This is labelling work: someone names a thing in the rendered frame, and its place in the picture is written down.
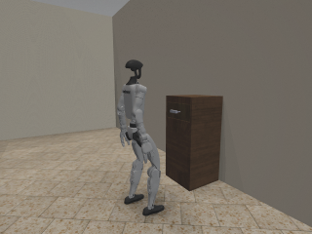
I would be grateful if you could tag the handle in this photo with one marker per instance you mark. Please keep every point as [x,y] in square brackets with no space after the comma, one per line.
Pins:
[174,111]

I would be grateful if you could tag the robot left hand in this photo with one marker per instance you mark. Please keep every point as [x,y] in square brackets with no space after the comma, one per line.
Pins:
[122,136]

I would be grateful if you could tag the robot left foot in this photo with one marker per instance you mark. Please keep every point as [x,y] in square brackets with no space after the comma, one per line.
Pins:
[136,198]

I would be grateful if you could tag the cabinet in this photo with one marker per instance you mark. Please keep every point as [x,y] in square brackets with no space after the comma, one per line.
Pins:
[193,148]

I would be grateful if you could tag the robot right upper arm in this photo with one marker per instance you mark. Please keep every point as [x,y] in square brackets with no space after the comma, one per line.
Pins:
[140,93]

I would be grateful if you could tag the left robot forearm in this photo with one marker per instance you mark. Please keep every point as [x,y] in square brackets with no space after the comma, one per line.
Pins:
[122,120]

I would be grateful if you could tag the robot right hand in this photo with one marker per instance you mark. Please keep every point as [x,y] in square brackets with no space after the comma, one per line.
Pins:
[145,148]

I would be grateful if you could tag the right robot thigh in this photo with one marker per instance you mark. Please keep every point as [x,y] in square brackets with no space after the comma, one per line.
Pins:
[155,163]

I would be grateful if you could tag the right robot forearm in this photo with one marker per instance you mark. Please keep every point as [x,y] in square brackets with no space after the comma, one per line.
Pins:
[140,126]

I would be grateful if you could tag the robot left upper arm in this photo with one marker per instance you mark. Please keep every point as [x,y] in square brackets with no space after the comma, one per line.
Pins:
[120,105]

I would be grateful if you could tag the drawer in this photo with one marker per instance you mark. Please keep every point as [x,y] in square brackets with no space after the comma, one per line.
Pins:
[185,110]

